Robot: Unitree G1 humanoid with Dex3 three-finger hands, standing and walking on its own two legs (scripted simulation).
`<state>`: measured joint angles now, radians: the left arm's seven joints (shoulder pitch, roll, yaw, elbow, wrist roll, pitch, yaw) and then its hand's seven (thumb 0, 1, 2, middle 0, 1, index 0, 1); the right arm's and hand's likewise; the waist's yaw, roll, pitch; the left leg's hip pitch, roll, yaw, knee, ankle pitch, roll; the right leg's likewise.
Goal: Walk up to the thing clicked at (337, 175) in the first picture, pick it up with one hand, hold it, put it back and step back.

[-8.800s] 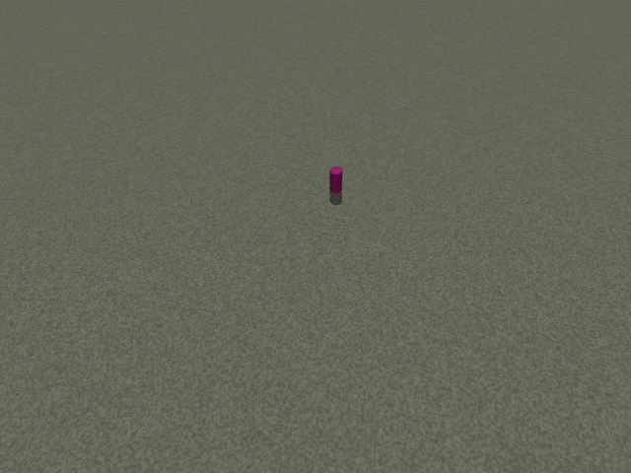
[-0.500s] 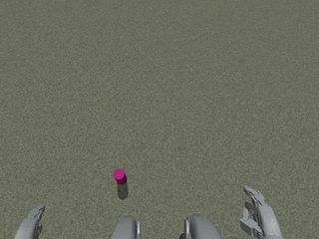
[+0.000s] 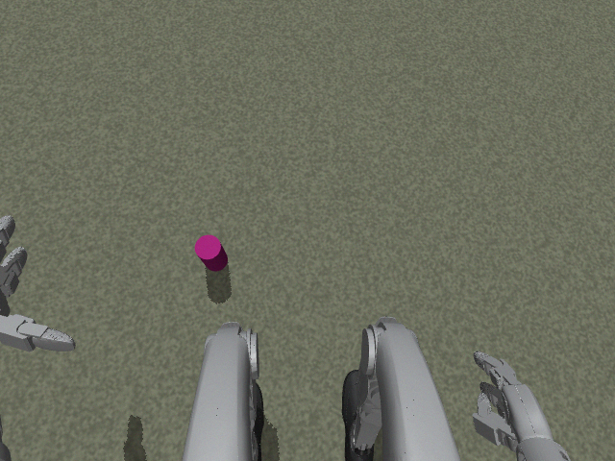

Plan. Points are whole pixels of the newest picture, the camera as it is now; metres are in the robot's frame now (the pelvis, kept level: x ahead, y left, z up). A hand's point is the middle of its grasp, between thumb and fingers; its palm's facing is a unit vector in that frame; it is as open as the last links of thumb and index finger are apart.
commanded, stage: go down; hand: left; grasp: from the side
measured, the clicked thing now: (212, 254) +0.48 +0.22 -0.47
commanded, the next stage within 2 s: approach in 1.70 s
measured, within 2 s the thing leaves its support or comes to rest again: neither
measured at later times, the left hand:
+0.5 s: hand (44, 270) +0.36 +0.38 -0.12, palm faces +0.14 -0.97 -0.18, open 17.0 cm
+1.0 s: hand (48, 261) +0.38 +0.39 -0.14, palm faces +0.15 -0.98 -0.13, open 17.2 cm
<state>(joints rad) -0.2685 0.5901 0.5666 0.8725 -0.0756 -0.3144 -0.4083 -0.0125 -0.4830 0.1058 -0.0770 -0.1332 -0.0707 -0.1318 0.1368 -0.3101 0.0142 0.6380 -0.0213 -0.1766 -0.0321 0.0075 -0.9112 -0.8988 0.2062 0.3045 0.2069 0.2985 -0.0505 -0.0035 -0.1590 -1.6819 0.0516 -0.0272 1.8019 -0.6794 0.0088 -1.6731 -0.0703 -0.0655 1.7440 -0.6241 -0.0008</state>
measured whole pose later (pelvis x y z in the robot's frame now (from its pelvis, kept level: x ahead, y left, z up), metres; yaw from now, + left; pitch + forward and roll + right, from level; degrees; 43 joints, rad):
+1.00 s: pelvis -0.03 +0.00 -0.14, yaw -3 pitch +31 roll -7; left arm -0.61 0.87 0.78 1.09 -0.12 -0.39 -0.65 -0.01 -0.48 0.10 -0.04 -0.09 -0.04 -0.09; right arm 0.11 -0.37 0.10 0.67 -0.06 -0.17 -0.01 0.00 -0.92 -0.91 0.21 0.30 0.21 0.30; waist -0.10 -0.03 -0.08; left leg -2.13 0.04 -0.09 2.26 -0.69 0.02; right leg -2.09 -0.08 -0.09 2.16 -0.62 -0.01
